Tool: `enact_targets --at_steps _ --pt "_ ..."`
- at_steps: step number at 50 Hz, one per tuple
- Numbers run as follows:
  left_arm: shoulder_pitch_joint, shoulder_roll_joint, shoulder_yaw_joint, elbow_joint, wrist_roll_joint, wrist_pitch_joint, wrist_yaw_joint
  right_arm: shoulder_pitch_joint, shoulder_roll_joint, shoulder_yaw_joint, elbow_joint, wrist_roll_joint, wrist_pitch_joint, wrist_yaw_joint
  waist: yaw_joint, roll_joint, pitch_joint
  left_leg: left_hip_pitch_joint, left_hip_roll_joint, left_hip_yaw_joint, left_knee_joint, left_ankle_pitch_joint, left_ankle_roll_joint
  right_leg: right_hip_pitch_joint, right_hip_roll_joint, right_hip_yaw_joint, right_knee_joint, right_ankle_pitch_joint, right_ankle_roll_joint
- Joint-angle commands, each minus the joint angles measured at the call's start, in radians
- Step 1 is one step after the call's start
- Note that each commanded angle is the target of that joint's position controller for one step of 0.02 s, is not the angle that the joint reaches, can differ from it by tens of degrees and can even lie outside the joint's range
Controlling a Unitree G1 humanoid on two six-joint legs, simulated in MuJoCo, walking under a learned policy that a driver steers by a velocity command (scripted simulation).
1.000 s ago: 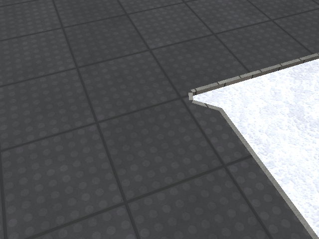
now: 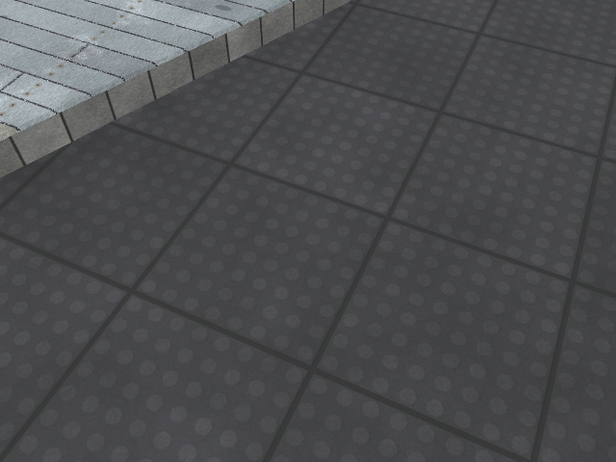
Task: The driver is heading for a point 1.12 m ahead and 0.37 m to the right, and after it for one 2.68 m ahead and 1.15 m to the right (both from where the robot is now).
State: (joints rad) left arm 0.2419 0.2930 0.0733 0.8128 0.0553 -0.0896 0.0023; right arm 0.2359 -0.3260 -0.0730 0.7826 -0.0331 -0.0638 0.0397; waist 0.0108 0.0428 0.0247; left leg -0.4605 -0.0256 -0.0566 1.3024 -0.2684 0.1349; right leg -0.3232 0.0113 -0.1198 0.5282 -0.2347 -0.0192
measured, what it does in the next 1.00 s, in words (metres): walks ahead, turning right: left foot, then right foot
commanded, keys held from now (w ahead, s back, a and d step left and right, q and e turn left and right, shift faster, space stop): w+shift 0.12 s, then w+e+shift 0.88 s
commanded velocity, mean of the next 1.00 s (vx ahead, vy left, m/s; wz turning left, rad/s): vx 1.00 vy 0.00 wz -0.51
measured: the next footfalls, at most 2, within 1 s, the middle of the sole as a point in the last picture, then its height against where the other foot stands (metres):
left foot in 0.30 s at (265, 461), level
right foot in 0.76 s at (357, 298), level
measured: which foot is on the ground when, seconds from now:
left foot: up 0.00-0.28, down 0.30-0.76, up 0.78-1.00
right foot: down 0.00-0.30, up 0.32-0.74, down 0.76-1.00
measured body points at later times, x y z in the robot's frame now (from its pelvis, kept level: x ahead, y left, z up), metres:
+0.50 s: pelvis +0.46 +0.04 +0.01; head +0.48 +0.05 +0.46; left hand +0.57 +0.31 -0.11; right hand +0.46 -0.24 -0.11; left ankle +0.43 +0.13 -0.73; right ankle +0.44 -0.10 -0.63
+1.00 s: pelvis +0.89 -0.08 +0.00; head +0.92 -0.09 +0.45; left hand +1.02 +0.18 -0.12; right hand +0.99 -0.38 -0.05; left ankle +1.12 +0.03 -0.65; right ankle +0.83 -0.06 -0.73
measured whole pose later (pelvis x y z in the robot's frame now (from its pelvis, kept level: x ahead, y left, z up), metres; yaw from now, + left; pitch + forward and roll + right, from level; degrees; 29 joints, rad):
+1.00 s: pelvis +0.89 -0.08 +0.00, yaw -34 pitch +1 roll -1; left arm 0.47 0.30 0.07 0.85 0.00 -0.05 -0.01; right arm 0.03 -0.23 0.03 0.60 -0.06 -0.07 0.01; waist 0.07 0.00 0.03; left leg -0.73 0.16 -0.11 0.98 -0.18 -0.07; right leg -0.10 0.23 0.10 0.39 -0.28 -0.18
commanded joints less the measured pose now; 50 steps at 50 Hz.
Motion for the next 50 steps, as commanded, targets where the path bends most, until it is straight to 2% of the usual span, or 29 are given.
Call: enact_targets --at_steps 1,3,5,6,8,10,12,13,14,15,16,17,18,19,22,24,26,31,33,35,36,37,38,39,40,42,45,47,50 --pt "0.109 -0.004 -0.014 0.023 -0.019 -0.045 -0.020 -0.008 0.066 0.040 -0.099 -0.018 0.012 0.026 -0.022 -0.092 0.010 -0.261 0.103 -0.098 -0.023 0.033 -0.009 0.150 -0.281 0.391 -0.372 -0.140 -0.133" --pt "0.135 0.025 -0.011 0.040 -0.023 -0.060 -0.027 -0.086 0.044 0.046 -0.135 -0.017 0.016 0.030 -0.028 -0.083 0.056 -0.345 0.096 -0.107 -0.087 0.108 -0.020 0.154 -0.282 0.304 -0.414 -0.028 -0.144" --pt "0.153 0.028 -0.015 0.048 -0.030 -0.063 -0.030 -0.194 0.019 0.049 -0.169 -0.015 0.010 0.035 -0.017 -0.049 0.094 -0.343 0.069 -0.050 -0.242 0.199 -0.027 0.137 -0.212 0.142 -0.450 0.133 -0.116" --pt "0.144 0.059 -0.012 0.046 -0.034 -0.067 -0.028 -0.229 0.026 0.061 -0.198 -0.012 0.004 0.044 -0.033 -0.085 0.103 -0.274 0.080 -0.010 -0.382 0.262 -0.025 0.106 -0.215 0.099 -0.483 0.179 -0.115" --pt "0.198 0.075 -0.014 0.070 -0.054 -0.065 -0.027 -0.327 0.035 0.074 -0.217 -0.013 -0.008 0.060 -0.007 -0.043 0.122 -0.092 0.075 0.117 -0.552 0.349 -0.015 0.052 -0.198 0.070 -0.569 0.298 -0.121" --pt "0.246 0.128 -0.010 0.091 -0.052 -0.057 -0.026 -0.353 0.033 0.079 -0.218 -0.008 -0.016 0.052 -0.001 -0.057 0.119 -0.036 0.055 0.143 -0.634 0.332 -0.009 0.173 -0.219 0.072 -0.524 0.566 -0.142" --pt "0.258 0.198 0.000 0.103 -0.048 -0.045 -0.014 -0.279 -0.018 0.060 -0.194 -0.019 -0.020 0.026 -0.050 -0.115 0.022 0.072 -0.011 0.146 -0.689 0.190 -0.002 0.329 -0.239 0.066 -0.321 0.999 -0.125" --pt "0.260 0.218 0.003 0.108 -0.043 -0.031 -0.006 -0.135 -0.056 0.042 -0.153 -0.022 -0.023 0.009 -0.119 -0.151 -0.068 0.232 -0.037 0.131 -0.710 0.119 0.003 0.336 -0.241 0.068 -0.124 1.084 -0.113" --pt "0.238 0.216 0.002 0.103 -0.046 -0.020 -0.003 0.069 -0.096 0.021 -0.088 -0.025 -0.026 -0.009 -0.220 -0.149 -0.169 0.480 -0.020 0.110 -0.760 0.132 0.005 0.233 -0.204 0.057 0.138 0.961 -0.101" --pt "0.251 0.127 -0.016 0.074 -0.042 -0.018 -0.008 0.223 -0.184 -0.007 -0.054 -0.048 -0.026 -0.033 -0.248 -0.065 -0.297 0.742 0.194 -0.112 -0.738 -0.135 0.006 0.000 -0.135 0.064 0.488 0.536 -0.102" --pt "0.354 -0.042 -0.046 0.027 -0.089 -0.021 -0.021 0.212 -0.240 -0.022 -0.066 -0.063 -0.032 -0.035 -0.119 0.203 -0.462 0.953 0.482 -0.625 -0.887 -0.397 0.051 -0.314 -0.013 0.135 0.859 -0.196 -0.083" --pt "0.274 0.061 -0.023 0.013 -0.091 -0.016 -0.012 0.185 -0.195 -0.025 -0.067 -0.037 -0.023 -0.029 -0.147 0.111 -0.430 0.840 0.477 -0.683 -1.011 -0.432 0.049 -0.393 -0.038 0.189 0.928 -0.124 -0.107" --pt "0.170 0.072 -0.016 0.000 -0.082 -0.012 -0.014 0.112 -0.108 -0.005 -0.052 -0.027 -0.030 -0.027 -0.118 0.031 -0.229 0.684 0.415 -0.498 -1.011 -0.328 0.035 -0.436 -0.082 0.190 0.884 -0.030 -0.107" --pt "0.148 0.038 -0.023 0.000 -0.075 -0.008 -0.020 0.080 -0.065 0.001 -0.035 -0.022 -0.039 -0.024 -0.085 0.003 -0.117 0.537 0.380 -0.371 -1.044 -0.161 0.020 -0.413 -0.113 0.186 0.823 0.000 -0.101" --pt "0.160 -0.010 -0.021 0.008 -0.040 0.047 -0.043 0.063 0.001 0.015 0.006 0.004 -0.061 -0.027 0.000 0.042 -0.042 0.358 0.314 -0.137 -1.115 0.006 -0.022 -0.342 -0.161 0.184 0.776 0.010 -0.079" --pt "0.079 -0.027 -0.019 -0.027 -0.035 0.070 -0.054 0.084 0.022 0.021 0.036 0.023 -0.076 -0.023 0.012 0.029 0.019 0.350 0.290 0.006 -1.143 0.160 -0.057 -0.414 -0.175 0.165 0.754 0.060 -0.073" --pt "-0.024 -0.035 -0.028 -0.070 -0.033 0.076 -0.066 0.089 0.033 0.023 0.054 0.021 -0.085 -0.024 0.015 0.034 0.066 0.314 0.244 0.141 -1.179 0.271 -0.075 -0.442 -0.168 0.122 0.683 0.173 -0.069" --pt "-0.205 -0.006 -0.045 -0.142 -0.036 0.068 -0.092 0.131 -0.029 0.019 0.079 0.015 -0.087 -0.043 0.010 -0.021 0.130 0.376 0.194 0.345 -1.197 0.641 -0.124 -0.349 -0.086 -0.036 0.318 0.351 -0.126" --pt "-0.193 0.012 -0.046 -0.146 -0.037 0.066 -0.095 0.158 -0.093 0.013 0.074 0.017 -0.082 -0.061 0.034 0.010 0.095 0.459 0.225 0.374 -1.079 1.106 -0.143 -0.242 -0.013 -0.102 0.240 0.339 -0.159" --pt "-0.039 0.072 -0.027 -0.108 -0.037 0.066 -0.083 0.141 -0.154 -0.005 0.063 0.006 -0.050 -0.083 0.128 0.060 -0.005 0.529 0.259 0.359 -0.853 1.368 -0.146 -0.067 0.056 -0.117 0.215 0.236 -0.189" --pt "0.148 0.119 -0.004 -0.057 -0.040 0.067 -0.073 0.089 -0.180 -0.016 0.042 -0.002 -0.029 -0.088 0.223 0.075 -0.100 0.492 0.277 0.336 -0.629 1.404 -0.130 0.126 0.084 -0.093 0.226 0.174 -0.212" --pt "0.367 0.167 0.026 0.012 -0.041 0.064 -0.054 0.039 -0.188 -0.021 0.021 -0.010 -0.013 -0.082 0.310 0.041 -0.188 0.367 0.271 0.305 -0.301 1.248 -0.107 0.374 0.093 -0.010 0.175 0.098 -0.245" --pt "0.329 0.206 0.053 0.022 -0.062 0.070 -0.030 0.010 -0.122 -0.008 0.000 -0.004 -0.012 -0.055 0.262 -0.140 -0.119 0.131 0.085 0.302 0.089 0.389 -0.121 0.460 0.043 0.130 0.085 0.031 -0.283" --pt "0.195 0.318 0.068 -0.016 -0.026 0.087 -0.027 0.124 0.001 0.028 -0.092 -0.007 -0.032 -0.044 0.051 -0.337 -0.158 -0.309 -0.039 0.176 0.430 -0.256 -0.172 0.664 -0.169 0.635 0.038 0.119 -0.460" --pt "0.198 0.321 0.079 -0.061 -0.035 0.089 -0.022 0.052 -0.030 0.039 -0.148 -0.005 -0.063 -0.046 0.111 -0.197 -0.281 -0.430 -0.008 -0.028 0.427 -0.197 -0.154 0.712 -0.263 0.925 -0.206 -0.186 -0.517" --pt "0.155 0.196 0.051 -0.041 -0.039 0.077 -0.008 -0.027 -0.068 0.038 -0.146 -0.014 -0.084 -0.043 0.030 0.066 -0.037 -0.393 0.091 -0.044 0.192 -0.077 -0.144 0.389 -0.238 0.847 -0.337 -0.250 -0.395" --pt "0.092 0.141 0.027 -0.054 -0.050 0.031 -0.003 -0.019 -0.035 0.053 -0.144 -0.048 -0.017 -0.043 -0.063 0.077 0.044 -0.205 0.157 -0.034 -0.002 -0.099 -0.194 0.033 -0.111 0.627 -0.342 -0.029 -0.357" --pt "0.106 0.143 0.026 -0.060 -0.058 0.008 -0.009 -0.114 -0.019 0.062 -0.187 -0.044 0.001 -0.035 -0.043 0.062 0.083 -0.153 0.171 0.017 -0.180 -0.024 -0.213 -0.079 -0.037 0.518 -0.355 0.119 -0.337" --pt "0.131 0.166 0.039 -0.063 -0.056 0.007 -0.014 -0.270 0.021 0.083 -0.251 -0.012 -0.001 -0.017 0.023 -0.012 0.067 -0.049 0.123 0.057 -0.501 0.263 -0.206 -0.084 0.028 0.462 -0.351 0.229 -0.274"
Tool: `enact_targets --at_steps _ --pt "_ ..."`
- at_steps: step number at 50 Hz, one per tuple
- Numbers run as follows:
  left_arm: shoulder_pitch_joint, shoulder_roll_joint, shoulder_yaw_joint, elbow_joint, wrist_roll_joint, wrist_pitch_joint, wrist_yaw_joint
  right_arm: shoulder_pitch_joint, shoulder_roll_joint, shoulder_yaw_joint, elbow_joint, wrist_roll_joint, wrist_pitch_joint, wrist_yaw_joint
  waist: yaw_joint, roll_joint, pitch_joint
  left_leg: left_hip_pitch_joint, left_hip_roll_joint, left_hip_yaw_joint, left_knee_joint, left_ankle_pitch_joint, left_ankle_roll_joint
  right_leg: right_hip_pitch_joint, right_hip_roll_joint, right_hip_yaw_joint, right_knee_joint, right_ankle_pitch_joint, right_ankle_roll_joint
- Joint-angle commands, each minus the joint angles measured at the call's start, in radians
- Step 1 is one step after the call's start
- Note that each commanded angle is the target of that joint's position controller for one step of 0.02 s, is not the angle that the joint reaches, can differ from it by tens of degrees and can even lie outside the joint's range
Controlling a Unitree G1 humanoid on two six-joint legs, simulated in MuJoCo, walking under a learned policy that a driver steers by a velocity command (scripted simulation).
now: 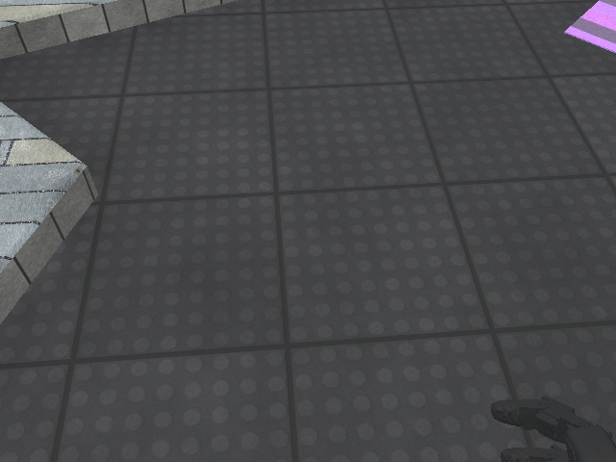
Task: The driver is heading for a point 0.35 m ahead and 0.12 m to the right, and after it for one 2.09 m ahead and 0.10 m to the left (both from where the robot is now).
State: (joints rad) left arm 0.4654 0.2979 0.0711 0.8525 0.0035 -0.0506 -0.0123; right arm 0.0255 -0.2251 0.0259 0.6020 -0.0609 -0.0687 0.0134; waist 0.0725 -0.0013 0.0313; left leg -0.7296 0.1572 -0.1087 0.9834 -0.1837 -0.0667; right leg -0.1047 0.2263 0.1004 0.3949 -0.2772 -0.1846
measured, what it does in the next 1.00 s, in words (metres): walks ahead: left foot, then right foot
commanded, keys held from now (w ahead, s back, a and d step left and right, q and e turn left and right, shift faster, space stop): w+e+shift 0.18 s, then e+shift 0.20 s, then q+shift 0.62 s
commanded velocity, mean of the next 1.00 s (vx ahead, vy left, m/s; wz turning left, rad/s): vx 0.41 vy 0.00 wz -0.19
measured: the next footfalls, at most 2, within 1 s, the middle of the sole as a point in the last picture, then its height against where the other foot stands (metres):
left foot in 0.18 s outside the picture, level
right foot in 0.56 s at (405, 432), level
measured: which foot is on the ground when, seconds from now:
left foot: up 0.00-0.16, down 0.18-0.56, up 0.58-0.96, down 0.98-1.00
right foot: down 0.00-0.18, up 0.20-0.54, down 0.56-1.00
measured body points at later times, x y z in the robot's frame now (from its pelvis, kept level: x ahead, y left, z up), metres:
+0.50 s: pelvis +0.38 +0.04 +0.00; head +0.43 +0.00 +0.45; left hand +0.73 +0.14 -0.05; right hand +0.27 -0.25 -0.12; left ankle +0.35 +0.19 -0.73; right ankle +0.49 -0.12 -0.70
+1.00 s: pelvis +0.52 +0.02 -0.01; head +0.55 +0.04 +0.44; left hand +0.73 +0.27 -0.11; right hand +0.61 -0.29 -0.09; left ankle +0.55 +0.12 -0.74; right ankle +0.52 -0.13 -0.73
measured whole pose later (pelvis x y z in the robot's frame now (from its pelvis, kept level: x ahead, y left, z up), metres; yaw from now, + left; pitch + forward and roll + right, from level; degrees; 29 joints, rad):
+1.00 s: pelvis +0.52 +0.02 -0.01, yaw -7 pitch +1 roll -3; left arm 0.08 0.30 0.08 0.74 -0.01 0.01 0.03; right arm 0.20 -0.31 -0.08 0.67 0.01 0.07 0.01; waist -0.02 0.00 0.03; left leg -0.37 0.07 0.07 0.67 -0.31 0.02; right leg -0.32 -0.14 -0.28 0.58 -0.25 0.03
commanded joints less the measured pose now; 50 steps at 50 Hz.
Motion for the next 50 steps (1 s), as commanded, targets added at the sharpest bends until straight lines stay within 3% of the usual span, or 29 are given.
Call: enact_targets --at_steps 1,5,7,8,9,10,11,12,13,15,16,17,19,20,22,25,28,29,30,31,32,33,35,37,39,43,47,49,50 --pt "-0.061 0.164 0.044 -0.095 -0.008 -0.031 -0.005 -0.078 -0.081 -0.014 -0.073 0.023 0.003 0.011 -0.012 0.013 0.042 0.233 -0.086 0.121 -0.246 0.237 0.007 -0.243 -0.185 0.241 -0.194 0.373 -0.087" --pt "-0.053 0.190 0.057 -0.102 -0.009 -0.026 0.002 -0.095 -0.129 -0.026 -0.095 0.035 -0.009 0.002 0.002 -0.054 -0.011 0.339 -0.139 0.080 -0.455 0.243 0.032 -0.061 -0.235 0.310 -0.091 0.515 -0.030" --pt "-0.092 0.238 0.066 -0.113 0.003 -0.029 0.002 0.088 -0.215 -0.064 -0.048 0.041 -0.015 -0.019 -0.096 -0.048 -0.135 0.554 -0.185 0.076 -0.467 0.084 0.051 -0.002 -0.229 0.314 0.142 0.738 0.012" --pt "-0.152 0.251 0.067 -0.125 0.005 -0.034 -0.004 0.292 -0.254 -0.084 -0.003 0.041 -0.020 -0.035 -0.221 -0.033 -0.229 0.779 -0.154 0.076 -0.460 0.027 0.064 -0.085 -0.195 0.281 0.375 0.718 0.034" --pt "-0.176 0.140 0.036 -0.155 0.005 -0.048 -0.005 0.518 -0.324 -0.112 0.031 0.013 -0.023 -0.058 -0.299 0.070 -0.361 1.029 0.045 -0.113 -0.458 -0.307 0.094 -0.250 -0.146 0.207 0.707 0.413 0.040" --pt "-0.068 0.004 -0.003 -0.218 -0.047 -0.044 -0.005 0.440 -0.384 -0.119 0.011 -0.024 -0.024 -0.054 -0.154 0.417 -0.457 1.181 0.337 -0.698 -0.681 -0.458 0.185 -0.544 -0.032 0.084 0.967 -0.247 0.081" --pt "-0.059 0.089 -0.005 -0.194 -0.018 -0.021 0.013 0.329 -0.327 -0.128 -0.004 -0.016 -0.016 -0.043 -0.124 0.311 -0.369 1.080 0.335 -0.772 -0.702 -0.448 0.233 -0.664 -0.140 0.032 1.055 -0.174 0.077" --pt "-0.147 0.132 0.005 -0.178 0.007 -0.003 0.013 0.267 -0.208 -0.098 -0.015 -0.005 -0.011 -0.038 -0.137 0.129 -0.235 0.955 0.273 -0.543 -0.660 -0.253 0.228 -0.670 -0.198 0.004 1.030 -0.096 0.089" --pt "-0.199 0.131 0.009 -0.181 0.017 0.009 0.005 0.254 -0.146 -0.081 0.007 0.000 -0.009 -0.032 -0.130 0.024 -0.134 0.827 0.225 -0.343 -0.638 0.059 0.217 -0.645 -0.228 -0.015 0.979 -0.070 0.107" --pt "-0.232 0.097 0.010 -0.211 0.037 0.041 -0.019 0.304 -0.138 -0.073 0.063 0.018 -0.018 -0.031 -0.101 0.077 -0.078 0.716 0.166 -0.116 -0.629 0.446 0.188 -0.611 -0.268 -0.030 0.910 -0.109 0.135" --pt "-0.218 0.103 0.020 -0.248 -0.077 0.040 -0.003 0.191 -0.144 -0.095 0.038 0.071 -0.035 -0.037 -0.069 0.184 -0.052 0.705 0.113 -0.044 -0.638 0.485 0.184 -0.616 -0.325 0.004 0.900 -0.093 0.152" --pt "-0.244 0.093 0.010 -0.264 -0.087 0.047 -0.002 0.144 -0.135 -0.092 0.041 0.084 -0.042 -0.040 -0.056 0.182 -0.034 0.664 0.115 0.010 -0.669 0.502 0.185 -0.629 -0.332 -0.017 0.842 -0.079 0.165" --pt "-0.295 0.070 -0.003 -0.300 -0.051 0.054 -0.008 0.075 -0.171 -0.106 0.044 0.080 -0.036 -0.051 -0.037 0.132 0.011 0.565 0.126 0.102 -0.726 0.517 0.200 -0.593 -0.342 -0.061 0.678 -0.007 0.197" --pt "-0.321 0.049 -0.014 -0.311 -0.029 0.049 -0.015 0.094 -0.203 -0.115 0.056 0.076 -0.036 -0.053 -0.050 0.099 0.000 0.519 0.104 0.134 -0.735 0.540 0.210 -0.515 -0.332 -0.077 0.572 0.073 0.199" --pt "-0.325 0.032 -0.025 -0.299 -0.016 0.033 -0.036 0.105 -0.243 -0.125 0.072 0.077 -0.038 -0.050 -0.051 0.067 -0.034 0.483 0.049 0.209 -0.713 0.572 0.200 -0.351 -0.271 -0.109 0.371 0.234 0.177" --pt "-0.384 0.062 -0.018 -0.308 -0.004 0.010 -0.053 0.171 -0.290 -0.133 0.109 0.110 -0.043 -0.032 -0.059 0.045 -0.063 0.575 0.081 0.183 -0.661 0.644 0.206 -0.266 -0.217 -0.099 0.225 0.276 0.122" --pt "-0.256 0.141 0.014 -0.250 0.033 -0.014 -0.029 0.205 -0.276 -0.118 0.145 0.115 -0.036 -0.023 0.041 0.020 -0.152 0.605 0.007 0.185 -0.389 0.696 0.149 0.001 -0.203 -0.130 0.039 0.551 0.046" --pt "-0.186 0.221 0.026 -0.245 0.062 -0.014 -0.005 0.219 -0.222 -0.092 0.120 0.077 -0.037 -0.020 0.059 -0.089 -0.272 0.428 -0.073 0.197 -0.097 0.274 0.089 0.258 -0.411 0.040 0.152 1.169 -0.022" --pt "-0.224 0.198 0.002 -0.273 0.090 -0.007 0.003 0.410 -0.138 -0.058 0.147 0.076 -0.025 -0.004 -0.023 -0.265 -0.528 0.216 -0.173 0.047 0.250 -0.547 0.024 0.514 -0.744 0.379 0.203 1.474 -0.249" --pt "-0.221 0.178 0.010 -0.292 0.050 0.015 0.003 0.357 -0.281 -0.096 0.157 0.099 -0.006 -0.002 0.028 -0.139 -0.569 0.208 -0.140 -0.039 0.333 -0.558 0.016 0.428 -0.676 0.307 0.178 1.290 -0.219" --pt "-0.279 0.163 0.005 -0.283 0.015 0.022 0.002 0.277 -0.290 -0.110 0.127 0.116 0.008 -0.003 0.009 -0.104 -0.419 0.112 -0.114 -0.017 0.314 -0.514 0.012 0.332 -0.629 0.214 0.126 1.066 -0.173" --pt "-0.320 0.132 -0.002 -0.264 -0.003 0.024 0.005 0.247 -0.248 -0.104 0.126 0.108 0.025 -0.018 -0.022 -0.031 -0.325 0.077 -0.081 0.018 0.261 -0.456 -0.002 0.230 -0.581 0.161 0.082 0.869 -0.125" --pt "-0.389 0.108 -0.003 -0.251 0.009 0.028 0.012 0.294 -0.222 -0.110 0.138 0.098 0.077 -0.038 -0.088 -0.077 -0.195 0.178 -0.061 0.064 0.258 -0.360 -0.038 -0.044 -0.536 0.063 -0.031 0.619 -0.092" --pt "-0.454 0.097 0.001 -0.251 0.029 0.026 0.021 0.341 -0.181 -0.113 0.129 0.093 0.110 -0.052 -0.131 -0.129 -0.162 0.241 -0.060 0.094 0.245 -0.294 -0.057 -0.188 -0.532 -0.021 -0.110 0.458 -0.094" --pt "-0.473 0.089 0.006 -0.240 0.028 0.021 0.035 0.299 -0.161 -0.115 0.100 0.085 0.123 -0.056 -0.126 -0.123 -0.144 0.236 -0.041 0.102 0.167 -0.214 -0.047 -0.212 -0.536 -0.082 -0.135 0.354 -0.078" --pt "-0.466 0.115 0.024 -0.214 0.017 0.030 0.060 0.211 -0.145 -0.111 0.045 0.077 0.121 -0.028 -0.103 -0.119 -0.161 0.299 -0.028 0.132 -0.040 -0.093 -0.001 -0.173 -0.559 -0.165 -0.117 0.294 -0.048" --pt "-0.454 0.142 0.042 -0.185 -0.015 0.042 0.051 0.201 -0.170 -0.129 0.017 0.077 0.133 0.001 -0.111 -0.129 -0.152 0.369 -0.057 0.190 -0.229 -0.108 0.063 -0.100 -0.595 -0.201 -0.040 0.255 0.014" --pt "-0.431 0.107 0.040 -0.159 -0.037 0.049 0.043 0.261 -0.187 -0.148 0.038 0.066 0.135 -0.004 -0.134 -0.056 -0.129 0.476 -0.112 0.197 -0.408 -0.014 0.125 -0.139 -0.533 -0.260 0.119 0.114 0.106" --pt "-0.373 0.074 0.036 -0.139 -0.021 0.060 0.038 0.295 -0.267 -0.174 0.038 0.060 0.128 -0.019 -0.122 0.152 -0.067 0.540 -0.025 0.010 -0.551 0.279 0.189 -0.277 -0.432 -0.340 0.353 -0.073 0.189"
Keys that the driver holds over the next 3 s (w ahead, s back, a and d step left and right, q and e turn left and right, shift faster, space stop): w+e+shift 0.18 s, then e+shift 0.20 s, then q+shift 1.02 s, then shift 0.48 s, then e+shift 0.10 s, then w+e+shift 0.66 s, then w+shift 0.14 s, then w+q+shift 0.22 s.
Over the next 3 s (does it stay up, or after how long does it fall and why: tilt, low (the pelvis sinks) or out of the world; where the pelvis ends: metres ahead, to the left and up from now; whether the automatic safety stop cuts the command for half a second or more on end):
stays up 1.25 -0.10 -0.01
